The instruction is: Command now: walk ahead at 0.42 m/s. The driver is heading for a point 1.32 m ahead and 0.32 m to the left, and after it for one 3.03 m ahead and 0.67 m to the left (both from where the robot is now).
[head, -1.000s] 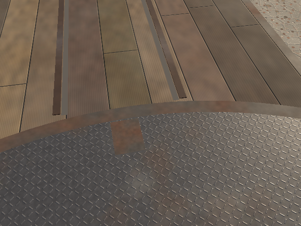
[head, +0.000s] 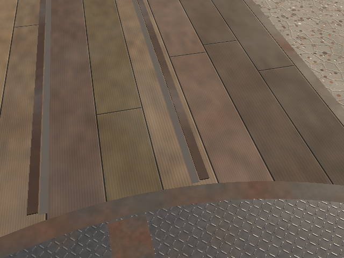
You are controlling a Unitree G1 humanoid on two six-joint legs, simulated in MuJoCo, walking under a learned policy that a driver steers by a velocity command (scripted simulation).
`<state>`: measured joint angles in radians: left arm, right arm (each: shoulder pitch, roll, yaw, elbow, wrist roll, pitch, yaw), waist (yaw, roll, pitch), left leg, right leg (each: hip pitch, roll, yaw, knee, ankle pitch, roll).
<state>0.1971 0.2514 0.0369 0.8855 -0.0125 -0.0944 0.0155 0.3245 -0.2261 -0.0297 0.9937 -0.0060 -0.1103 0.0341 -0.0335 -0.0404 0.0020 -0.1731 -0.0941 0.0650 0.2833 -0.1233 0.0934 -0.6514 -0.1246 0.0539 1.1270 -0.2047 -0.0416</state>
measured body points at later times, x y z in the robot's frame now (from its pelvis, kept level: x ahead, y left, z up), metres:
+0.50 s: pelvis +0.16 -0.05 -0.01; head +0.18 -0.06 +0.44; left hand +0.27 +0.19 -0.14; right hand +0.23 -0.31 -0.16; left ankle +0.16 +0.09 -0.73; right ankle +0.25 -0.14 -0.74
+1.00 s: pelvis +0.29 -0.09 +0.00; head +0.30 -0.10 +0.45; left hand +0.33 +0.18 -0.13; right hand +0.34 -0.35 -0.15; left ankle +0.25 +0.06 -0.66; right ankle +0.28 -0.18 -0.74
